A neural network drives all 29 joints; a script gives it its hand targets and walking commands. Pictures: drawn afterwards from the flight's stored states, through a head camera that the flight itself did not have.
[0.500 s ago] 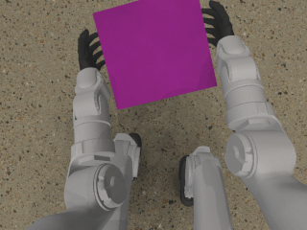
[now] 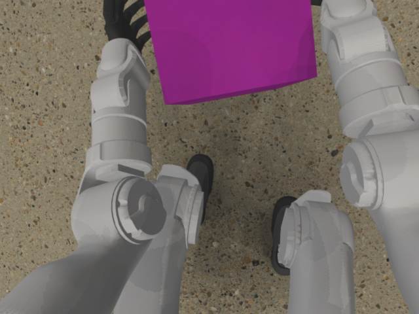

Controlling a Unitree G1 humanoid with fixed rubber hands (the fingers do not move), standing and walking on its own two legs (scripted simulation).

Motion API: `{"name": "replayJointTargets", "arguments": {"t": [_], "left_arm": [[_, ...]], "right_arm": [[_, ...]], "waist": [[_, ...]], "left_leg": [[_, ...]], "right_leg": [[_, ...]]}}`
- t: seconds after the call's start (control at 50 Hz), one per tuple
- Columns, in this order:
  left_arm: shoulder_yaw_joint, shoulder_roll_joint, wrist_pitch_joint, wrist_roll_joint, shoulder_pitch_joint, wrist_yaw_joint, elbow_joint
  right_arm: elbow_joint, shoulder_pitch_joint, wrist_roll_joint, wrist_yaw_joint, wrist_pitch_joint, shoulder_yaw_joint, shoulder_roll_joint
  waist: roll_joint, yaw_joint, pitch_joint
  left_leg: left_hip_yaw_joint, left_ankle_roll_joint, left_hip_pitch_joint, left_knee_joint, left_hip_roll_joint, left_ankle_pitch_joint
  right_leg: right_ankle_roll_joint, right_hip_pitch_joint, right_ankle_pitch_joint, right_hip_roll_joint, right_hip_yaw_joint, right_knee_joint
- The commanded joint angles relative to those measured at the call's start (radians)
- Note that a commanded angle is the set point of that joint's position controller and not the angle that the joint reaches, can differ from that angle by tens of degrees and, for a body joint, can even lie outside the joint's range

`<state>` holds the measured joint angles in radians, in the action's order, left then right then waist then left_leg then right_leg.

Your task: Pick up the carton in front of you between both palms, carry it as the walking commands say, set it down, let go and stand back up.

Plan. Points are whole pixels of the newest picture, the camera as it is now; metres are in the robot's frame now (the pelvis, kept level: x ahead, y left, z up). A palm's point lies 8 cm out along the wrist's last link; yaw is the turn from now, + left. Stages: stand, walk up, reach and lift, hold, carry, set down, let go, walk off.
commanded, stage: set down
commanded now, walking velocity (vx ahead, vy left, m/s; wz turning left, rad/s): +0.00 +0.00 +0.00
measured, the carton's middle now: (226, 37) +0.54 +0.07 -0.25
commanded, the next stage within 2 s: none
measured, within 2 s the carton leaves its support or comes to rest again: rests again in 1.10 s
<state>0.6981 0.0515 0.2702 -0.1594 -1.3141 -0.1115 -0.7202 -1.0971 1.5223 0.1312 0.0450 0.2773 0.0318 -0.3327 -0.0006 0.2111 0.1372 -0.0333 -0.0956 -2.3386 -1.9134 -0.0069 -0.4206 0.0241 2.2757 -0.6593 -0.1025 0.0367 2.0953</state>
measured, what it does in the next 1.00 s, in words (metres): stands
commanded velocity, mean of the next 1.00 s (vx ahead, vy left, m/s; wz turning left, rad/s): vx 0.00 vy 0.00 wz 0.00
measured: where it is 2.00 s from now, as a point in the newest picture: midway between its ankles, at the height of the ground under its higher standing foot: (238, 225)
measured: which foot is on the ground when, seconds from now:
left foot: down 0.00-1.00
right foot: down 0.00-1.00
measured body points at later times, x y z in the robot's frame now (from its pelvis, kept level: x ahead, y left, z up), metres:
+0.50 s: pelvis -0.01 +0.00 -0.02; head +0.37 -0.04 +0.23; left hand +0.51 +0.22 -0.17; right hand +0.58 -0.08 -0.21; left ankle +0.15 +0.15 -0.38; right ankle +0.06 -0.10 -0.38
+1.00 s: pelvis +0.00 +0.00 -0.03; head +0.37 -0.05 +0.21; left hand +0.52 +0.23 -0.19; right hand +0.58 -0.07 -0.22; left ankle +0.15 +0.15 -0.38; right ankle +0.06 -0.10 -0.38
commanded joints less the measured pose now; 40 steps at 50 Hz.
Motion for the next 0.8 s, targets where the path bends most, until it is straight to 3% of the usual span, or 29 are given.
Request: {"name": "replayJointTargets", "arguments": {"t": [0.0,0.1,0.4,0.48,0.6,0.78], "left_arm": [[-0.402,0.745,-0.020,0.124,-0.382,0.233,-0.010],[-0.366,0.714,-0.025,0.119,-0.368,0.242,-0.041],[-0.277,0.616,-0.053,0.094,-0.395,0.227,-0.134],[-0.245,0.585,-0.058,0.093,-0.390,0.228,-0.167],[-0.207,0.544,-0.059,0.064,-0.347,0.227,-0.222],[-0.185,0.487,-0.070,0.066,-0.316,0.224,-0.250]], "right_arm": [[0.188,0.471,-0.124,-0.221,-0.085,-0.228,0.871],[0.155,0.442,-0.115,-0.212,-0.090,-0.222,0.868],[0.056,0.478,-0.081,-0.206,-0.112,-0.150,0.696],[0.040,0.453,-0.052,-0.208,-0.106,-0.135,0.681],[0.018,0.397,-0.025,-0.224,-0.098,-0.103,0.649],[-0.019,0.308,0.035,-0.224,-0.088,-0.062,0.584]], "waist": [[0.342,0.016,-1.092],[0.365,0.022,-1.027],[0.265,-0.010,-0.855],[0.286,-0.023,-0.809],[0.254,-0.027,-0.728],[0.221,-0.067,-0.646]], "left_leg": [[0.135,0.034,0.650,-0.030,0.089,0.414],[0.137,0.030,0.525,-0.041,0.085,0.373],[0.132,0.024,0.514,-0.069,0.089,0.282],[0.121,0.031,0.490,-0.075,0.092,0.264],[0.113,0.036,0.484,-0.084,0.098,0.260],[0.096,0.032,0.451,-0.101,0.105,0.255]], "right_leg": [[-0.032,-0.574,0.545,-0.017,-0.003,-0.234],[-0.030,-0.613,0.599,-0.005,0.027,-0.217],[-0.003,-0.424,0.342,-0.004,0.018,-0.213],[-0.001,-0.400,0.337,0.004,0.018,-0.204],[0.005,-0.340,0.337,0.010,0.029,-0.188],[0.014,-0.295,0.352,0.017,0.038,-0.174]]}}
